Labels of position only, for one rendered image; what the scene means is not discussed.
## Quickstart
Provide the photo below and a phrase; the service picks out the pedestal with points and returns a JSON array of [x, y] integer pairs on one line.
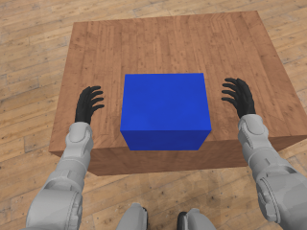
[[221, 45]]

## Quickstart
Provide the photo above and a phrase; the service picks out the robot right upper arm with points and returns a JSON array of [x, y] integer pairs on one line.
[[283, 199]]

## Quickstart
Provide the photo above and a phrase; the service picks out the robot right hand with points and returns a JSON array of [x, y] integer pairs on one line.
[[243, 100]]

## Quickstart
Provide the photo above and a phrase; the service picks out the robot left forearm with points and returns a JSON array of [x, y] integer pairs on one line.
[[73, 164]]

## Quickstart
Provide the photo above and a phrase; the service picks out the robot right forearm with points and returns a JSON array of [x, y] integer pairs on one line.
[[258, 151]]

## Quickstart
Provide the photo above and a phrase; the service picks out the robot left shin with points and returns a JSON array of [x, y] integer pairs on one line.
[[135, 204]]

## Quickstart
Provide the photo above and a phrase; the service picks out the carton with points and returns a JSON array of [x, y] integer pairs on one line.
[[165, 111]]

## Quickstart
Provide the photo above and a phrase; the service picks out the robot left upper arm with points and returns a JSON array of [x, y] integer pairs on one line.
[[56, 210]]

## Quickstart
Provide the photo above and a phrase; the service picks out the robot right foot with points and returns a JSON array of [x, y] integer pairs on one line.
[[180, 220]]

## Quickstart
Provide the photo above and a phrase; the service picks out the robot left hand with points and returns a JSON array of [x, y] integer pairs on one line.
[[85, 108]]

